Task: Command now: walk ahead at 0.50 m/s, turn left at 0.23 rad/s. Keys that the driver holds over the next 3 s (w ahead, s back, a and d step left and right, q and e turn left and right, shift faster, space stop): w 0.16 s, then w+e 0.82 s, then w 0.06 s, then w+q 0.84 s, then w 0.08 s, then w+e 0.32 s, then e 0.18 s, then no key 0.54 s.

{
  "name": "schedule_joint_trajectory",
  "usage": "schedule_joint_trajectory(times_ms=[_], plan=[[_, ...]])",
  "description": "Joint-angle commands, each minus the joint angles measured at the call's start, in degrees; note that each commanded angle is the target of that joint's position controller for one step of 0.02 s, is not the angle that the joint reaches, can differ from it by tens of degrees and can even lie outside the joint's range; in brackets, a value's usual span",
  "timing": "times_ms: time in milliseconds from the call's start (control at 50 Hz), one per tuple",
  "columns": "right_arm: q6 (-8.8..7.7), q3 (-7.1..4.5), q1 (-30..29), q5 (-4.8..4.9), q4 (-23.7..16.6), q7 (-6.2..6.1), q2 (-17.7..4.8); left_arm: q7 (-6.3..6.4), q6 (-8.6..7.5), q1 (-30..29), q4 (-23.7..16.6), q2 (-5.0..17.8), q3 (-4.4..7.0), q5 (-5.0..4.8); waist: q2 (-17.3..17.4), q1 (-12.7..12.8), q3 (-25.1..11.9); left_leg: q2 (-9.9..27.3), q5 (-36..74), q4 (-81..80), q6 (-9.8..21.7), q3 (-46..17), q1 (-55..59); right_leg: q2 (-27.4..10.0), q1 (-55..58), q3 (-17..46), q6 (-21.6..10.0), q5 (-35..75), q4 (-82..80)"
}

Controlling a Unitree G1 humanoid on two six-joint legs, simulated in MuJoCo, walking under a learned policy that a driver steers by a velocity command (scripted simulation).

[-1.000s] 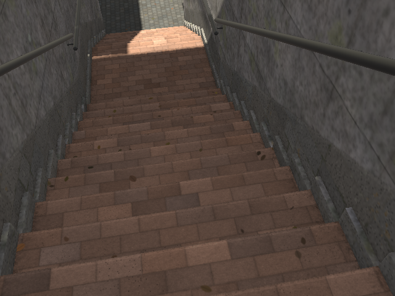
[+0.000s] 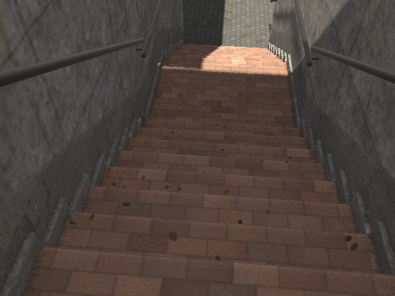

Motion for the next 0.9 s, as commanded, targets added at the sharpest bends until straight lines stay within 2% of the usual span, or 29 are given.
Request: schedule_joint_trajectory(times_ms=[20,40,60,80,100,120,140,160,180,200,220,240,260,300,360,440,480,500,520,540,560,600,640,660,680,760,820,840,900], plan=[[0.11,-1.71,13.7,0.22,1.9,4.12,-2.1,-1.63,-0.36,36.6,9.8,16.4,6.45,-0.64,-14.3,10.0,-15.8,-0.4,2.6,41.3,-2.4,-2.4,-37.8,-17.4,57.5,13.5,-22.2,48.1,20.3],[0.03,-1.88,8.1,1.36,-4.7,4.03,-5.9,-3.03,0.55,34.8,9.1,18.0,7.37,0.9,-7.6,13.7,-16.9,-0.4,0.5,52.3,-4.0,-2.5,-54.4,-24.6,61.7,29.7,-27.5,37.3,16.2],[0.14,-2.46,-2.9,2.37,-9.3,2.72,-7.8,-2.39,0.72,30.3,9.0,16.8,7.9,1.88,-3.5,15.4,-6.1,4.0,5.3,53.4,-4.8,-3.1,-69.4,-28.1,55.1,33.9,-26.2,15.2,11.0],[0.62,-2.07,-7.4,1.2,-9.5,0.65,-7.6,-1.62,0.37,22.5,7.7,6.2,4.67,2.6,9.6,12.2,-0.5,10.0,21.6,38.9,-3.5,-7.6,-66.3,-24.1,40.0,27.6,-19.3,-3.8,6.6],[1.24,-1.68,-6.1,0.73,-8.2,-0.44,-5.7,-1.37,0.18,18.5,7.6,0.0,2.31,2.17,9.4,7.6,3.2,13.2,30.9,30.5,-1.9,-6.9,-54.8,-18.7,22.3,20.8,-17.9,-2.5,4.0],[1.97,-1.37,-6.0,0.47,-7.9,-0.5,-4.3,-0.7,-0.24,17.7,8.9,-1.0,2.1,1.79,3.9,3.7,7.1,16.6,33.2,24.6,-0.5,-4.6,-46.3,-15.1,6.5,17.1,-17.6,-2.0,2.1],[1.99,-0.4,-5.8,-1.91,-7.1,0.27,-2.5,0.77,-1.62,13.8,7.7,-4.0,1.15,1.19,3.0,2.4,9.3,19.3,45.1,8.7,0.8,-4.0,-39.6,-8.8,-4.4,11.4,-14.0,-5.0,0.8],[1.87,-0.5,-8.1,-2.34,-6.5,1.52,-2.9,1.27,-2.49,13.3,7.1,-2.5,1.33,-1.1,4.2,5.1,8.4,17.9,55.6,-6.5,-0.1,0.9,-30.9,-5.7,-12.4,5.9,-14.3,-8.4,0.6],[1.97,-1.0,-13.4,-1.85,-6.7,2.25,-3.4,1.32,-3.2,19.3,9.9,0.0,1.45,-1.1,1.0,7.8,5.9,17.6,61.3,-10.7,-1.1,3.8,-26.0,-4.4,-13.0,6.1,-14.6,-12.9,0.3],[4.49,-2.4,-17.6,2.63,-9.9,-1.24,-3.9,2.78,-1.69,20.4,9.9,8.9,3.89,-8.03,1.2,3.7,5.5,14.8,53.7,-11.4,-3.8,4.7,-14.2,-9.4,-15.5,12.3,-11.7,3.8,-0.9],[5.34,-2.43,-13.1,3.64,-7.4,-2.48,-4.2,2.7,-1.34,20.5,9.4,11.8,4.98,-7.57,-0.4,2.2,2.4,14.1,57.0,-7.5,-3.8,5.3,-9.4,-9.3,-15.2,11.4,-11.1,7.2,2.2],[2.91,0.61,-15.9,-2.41,-8.6,0.78,-2.3,1.41,-3.93,22.7,12.2,3.6,1.81,1.99,0.7,6.6,6.6,19.5,68.2,-13.2,-4.2,-3.4,-25.7,-6.4,-6.7,10.7,-12.4,-8.0,7.4],[1.89,-0.75,-19.8,-3.54,-8.9,1.38,-5.9,2.15,-4.31,26.3,12.1,3.9,2.39,0.96,2.7,10.4,7.0,17.8,71.0,-22.9,-4.6,-1.5,-39.7,-6.9,8.2,13.0,-14.0,-13.4,11.5],[1.14,0.4,-30.1,-3.07,-11.6,0.92,-4.6,3.02,-3.85,35.7,15.4,-2.2,0.17,0.21,3.4,14.8,7.2,18.9,78.8,-37.0,-5.3,-2.4,-45.9,-6.5,13.8,18.3,-14.0,-21.1,19.2],[2.09,0.98,-32.4,-1.57,-14.0,0.84,-5.5,0.96,-2.35,31.0,13.9,2.5,0.32,1.09,-0.2,12.0,8.7,14.8,76.6,-35.1,-4.9,5.4,-10.4,-2.8,-18.3,16.3,-13.0,-31.4,15.9],[2.64,0.87,-37.2,-0.98,-17.0,0.5,-7.5,1.81,-1.5,32.3,13.4,5.6,1.89,-0.4,1.0,15.5,9.9,14.4,60.0,-53.1,-4.1,3.7,-8.8,-3.5,-2.2,22.1,-10.7,-28.9,26.1],[1.73,-0.4,-27.7,0.48,-13.3,-0.49,-9.3,1.13,0.33,30.6,14.5,7.0,2.42,-0.41,3.4,10.7,7.3,14.5,65.9,-64.6,-1.6,5.0,5.0,-1.3,0.1,21.0,-9.1,-22.4,37.4],[0.52,-3.17,-11.0,1.22,-8.6,-1.32,-14.1,-1.19,0.78,31.0,13.9,6.7,2.06,1.75,5.2,3.4,0.3,18.3,75.1,-55.2,1.7,6.6,27.8,1.4,-10.8,16.1,-4.6,-17.8,52.9],[0.67,-5.05,5.7,-0.47,-3.3,-0.55,-17.1,-3.67,0.33,44.7,18.7,-4.0,0.62,0.94,16.3,2.9,-15.1,28.2,106.2,-33.7,12.5,0.4,58.0,7.0,-29.1,8.5,0.6,-45.6,77.3],[0.99,-6.2,8.3,-0.78,-4.5,1.04,-20.4,-4.17,-0.84,44.4,14.5,-2.9,0.34,-1.72,17.2,1.6,-25.0,38.4,114.0,-28.1,20.2,-7.4,65.9,7.2,-39.3,6.9,0.9,-58.9,100.8],[1.94,-7.16,3.3,-0.84,-5.1,0.9,-21.2,-4.05,-1.33,29.7,7.3,0.3,1.23,-2.3,13.3,-1.8,-16.4,41.6,82.6,-38.6,20.5,-17.7,57.3,5.1,-53.9,5.3,2.1,-55.2,103.5],[2.25,-3.8,-5.8,-1.32,-6.2,0.87,-9.8,-1.55,-1.06,22.1,7.3,2.7,2.21,-2.07,-0.4,1.7,-0.4,36.2,50.3,-47.4,13.6,-7.9,27.1,-1.3,-51.0,7.6,0.5,-37.4,88.2],[1.39,-2.63,-7.0,-1.85,-5.4,0.14,-4.8,-0.3,0.17,22.8,7.0,-1.4,1.95,-1.47,4.2,8.7,8.3,34.6,52.6,-53.4,12.3,-3.8,0.5,-5.1,-35.8,6.8,-1.9,-30.0,79.7],[-0.08,-1.35,-9.6,-0.93,-6.1,-1.76,-0.2,-0.76,0.58,23.1,7.4,-3.4,0.97,0.54,5.1,10.0,8.9,29.5,48.2,-55.0,9.9,0.6,-2.8,-7.4,-34.6,8.5,-3.6,-17.4,65.6],[-1.0,-1.08,-10.0,0.29,-5.6,-2.72,0.0,-2.03,0.61,21.8,8.1,-3.4,1.12,0.77,3.3,8.5,9.9,27.5,49.0,-56.4,10.1,4.9,-6.6,-6.1,-31.5,6.7,-3.5,-7.7,51.0],[-1.89,-1.51,-8.2,-2.83,-2.3,-2.96,-5.3,-4.64,-0.44,19.3,8.8,0.0,2.7,1.39,4.2,9.6,6.1,27.7,51.9,-50.9,10.3,8.2,-8.3,-4.6,-23.9,6.5,-3.1,3.1,48.6],[-2.58,0.07,3.8,-2.67,4.3,-4.04,-2.2,-2.74,0.08,7.5,3.9,1.0,2.31,0.9,4.9,3.9,10.1,32.8,48.2,-47.6,9.8,2.5,14.7,-6.9,-44.2,12.7,-2.3,10.9,32.3],[-2.56,0.56,4.8,-2.93,4.6,-4.3,-1.7,-2.38,0.01,6.8,4.3,1.1,2.0,0.35,2.0,3.5,10.5,30.1,44.4,-44.4,7.4,7.4,14.3,-7.1,-40.7,12.4,-2.2,20.2,22.5],[-2.37,1.73,3.3,-3.08,4.3,-3.17,-1.8,-3.3,0.83,0.6,2.3,2.5,1.87,0.78,5.9,3.9,13.1,27.6,35.6,-46.6,5.6,11.2,-0.2,-5.8,-22.3,3.6,-3.0,19.1,23.1]])
Next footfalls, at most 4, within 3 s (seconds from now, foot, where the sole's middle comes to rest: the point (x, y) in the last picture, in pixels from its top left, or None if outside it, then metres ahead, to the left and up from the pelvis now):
0.50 left None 0.42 0.12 -0.95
1.12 right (246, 295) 0.65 -0.26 -1.11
1.64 left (196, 239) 1.02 -0.08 -1.26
2.08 right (233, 214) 1.24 -0.33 -1.41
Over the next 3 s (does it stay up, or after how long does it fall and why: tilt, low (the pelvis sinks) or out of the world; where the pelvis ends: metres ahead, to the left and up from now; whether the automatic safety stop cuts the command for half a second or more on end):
stays up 1.46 -0.26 -0.80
